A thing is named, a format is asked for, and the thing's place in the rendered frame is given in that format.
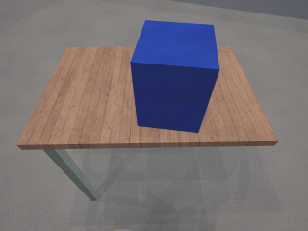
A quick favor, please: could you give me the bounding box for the carton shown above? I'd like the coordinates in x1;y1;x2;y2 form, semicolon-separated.
130;20;220;133

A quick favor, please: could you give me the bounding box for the table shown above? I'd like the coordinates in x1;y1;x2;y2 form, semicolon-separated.
17;46;279;201

